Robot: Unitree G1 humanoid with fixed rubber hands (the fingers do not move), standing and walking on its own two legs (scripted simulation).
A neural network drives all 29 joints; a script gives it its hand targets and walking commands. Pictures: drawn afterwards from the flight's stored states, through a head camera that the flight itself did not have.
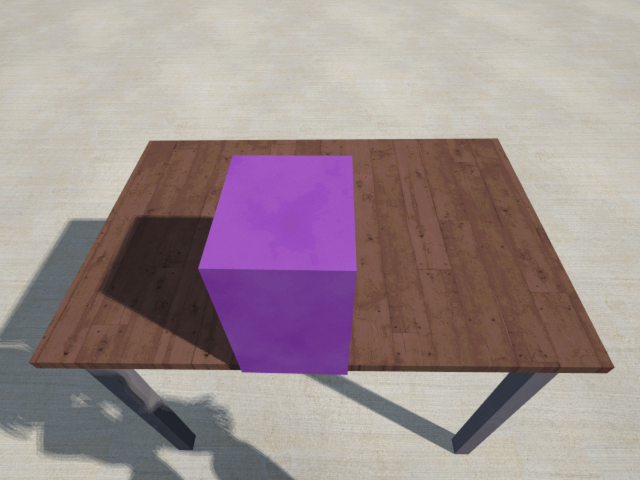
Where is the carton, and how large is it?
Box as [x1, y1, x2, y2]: [198, 155, 356, 374]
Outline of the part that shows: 233,155 198,269 241,370 248,372 347,374 356,272 351,156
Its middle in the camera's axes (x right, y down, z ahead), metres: -0.04 +0.05 +0.55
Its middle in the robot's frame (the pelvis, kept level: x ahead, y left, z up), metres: +0.40 +0.05 +0.03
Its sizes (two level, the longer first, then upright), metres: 0.192 0.161 0.261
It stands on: a table, 0.68 m high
